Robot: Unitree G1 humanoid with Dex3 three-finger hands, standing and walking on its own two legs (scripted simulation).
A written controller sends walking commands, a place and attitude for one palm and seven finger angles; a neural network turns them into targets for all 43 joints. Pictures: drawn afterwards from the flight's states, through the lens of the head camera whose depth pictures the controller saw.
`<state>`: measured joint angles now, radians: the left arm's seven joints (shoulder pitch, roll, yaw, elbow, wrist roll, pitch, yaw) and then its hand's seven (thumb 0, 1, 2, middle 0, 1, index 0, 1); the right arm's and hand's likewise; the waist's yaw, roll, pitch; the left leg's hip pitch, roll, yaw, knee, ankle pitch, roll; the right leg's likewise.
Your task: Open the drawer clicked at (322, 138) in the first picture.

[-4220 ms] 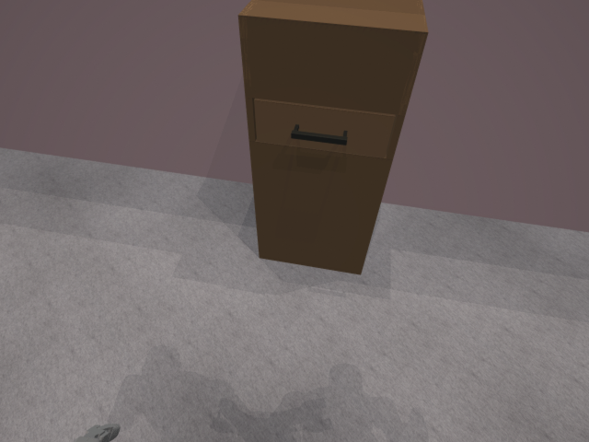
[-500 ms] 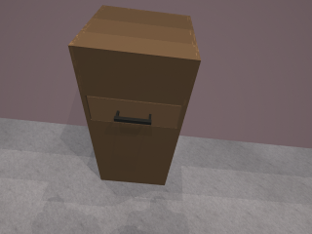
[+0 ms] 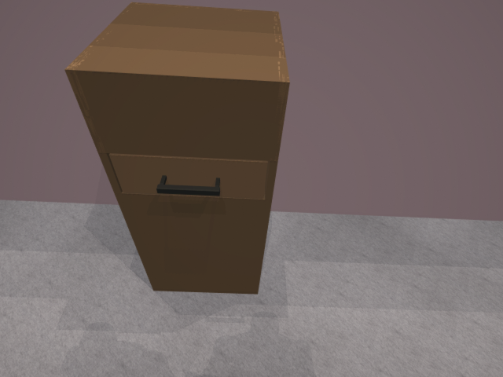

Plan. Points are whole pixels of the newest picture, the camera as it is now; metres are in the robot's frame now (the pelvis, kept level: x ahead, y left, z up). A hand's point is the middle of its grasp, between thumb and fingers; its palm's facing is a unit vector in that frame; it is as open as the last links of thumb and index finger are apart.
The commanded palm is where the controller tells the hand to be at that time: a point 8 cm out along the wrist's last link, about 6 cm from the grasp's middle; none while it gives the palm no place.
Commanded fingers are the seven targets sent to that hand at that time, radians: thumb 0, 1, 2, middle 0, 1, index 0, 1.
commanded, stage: come to a stop and stand still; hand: left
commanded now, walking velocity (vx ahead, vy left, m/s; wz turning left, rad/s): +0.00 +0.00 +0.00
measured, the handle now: (189, 185) +0.58 +0.18 -0.09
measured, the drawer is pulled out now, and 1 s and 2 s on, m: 0.00 0.00 0.00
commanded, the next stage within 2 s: look again from close up in 0.10 s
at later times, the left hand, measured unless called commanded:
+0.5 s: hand out of the picture -0.06 +0.18 -0.16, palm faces +0.02 -0.99 -0.16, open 7.3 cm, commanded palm none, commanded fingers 0.00 0.90 0.90 -0.20 -0.30 -0.20 -0.30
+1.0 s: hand out of the picture -0.10 +0.19 -0.16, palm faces +0.02 -0.99 -0.14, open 7.3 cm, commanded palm none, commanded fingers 0.00 0.90 0.90 -0.20 -0.30 -0.20 -0.30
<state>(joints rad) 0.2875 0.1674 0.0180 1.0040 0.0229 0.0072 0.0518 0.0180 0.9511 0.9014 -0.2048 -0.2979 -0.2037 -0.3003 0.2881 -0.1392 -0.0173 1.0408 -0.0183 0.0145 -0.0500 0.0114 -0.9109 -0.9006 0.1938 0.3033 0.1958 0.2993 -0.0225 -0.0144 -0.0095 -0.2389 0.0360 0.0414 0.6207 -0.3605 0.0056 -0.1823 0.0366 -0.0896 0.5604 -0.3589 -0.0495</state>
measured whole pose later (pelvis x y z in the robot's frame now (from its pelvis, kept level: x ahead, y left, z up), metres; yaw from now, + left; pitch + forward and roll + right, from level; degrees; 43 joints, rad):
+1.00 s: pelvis -0.05 +0.05 +0.01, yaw -2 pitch -1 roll -1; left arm 0.43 0.09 0.01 1.11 0.04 0.01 0.03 0.00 0.91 0.90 -0.20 -0.30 -0.20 -0.30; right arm 0.36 -0.12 -0.02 1.13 -0.02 0.02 -0.03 0.01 -0.90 -0.90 0.20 0.30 0.20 0.30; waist -0.01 0.01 -0.03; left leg -0.23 -0.03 0.10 0.45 -0.23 0.08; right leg -0.24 -0.03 -0.05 0.51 -0.35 0.00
